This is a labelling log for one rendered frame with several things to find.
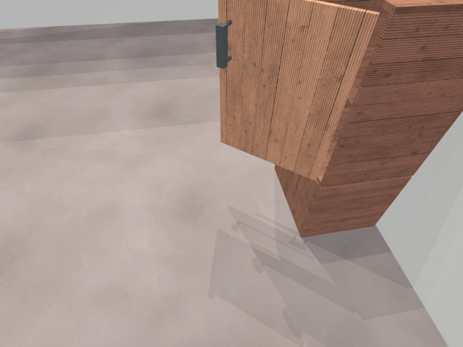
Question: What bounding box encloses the cupboard door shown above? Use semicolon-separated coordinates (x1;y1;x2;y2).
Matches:
218;0;380;181

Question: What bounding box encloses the handle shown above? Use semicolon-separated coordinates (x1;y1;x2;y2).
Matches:
216;20;232;69

